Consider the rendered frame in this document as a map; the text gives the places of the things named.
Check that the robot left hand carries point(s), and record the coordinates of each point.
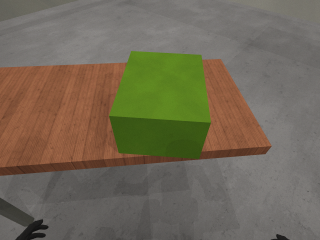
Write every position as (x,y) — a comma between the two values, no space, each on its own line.
(28,234)

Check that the table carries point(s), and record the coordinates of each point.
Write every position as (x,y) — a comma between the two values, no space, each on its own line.
(56,118)

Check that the carton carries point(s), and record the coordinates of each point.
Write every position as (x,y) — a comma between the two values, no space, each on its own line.
(161,106)

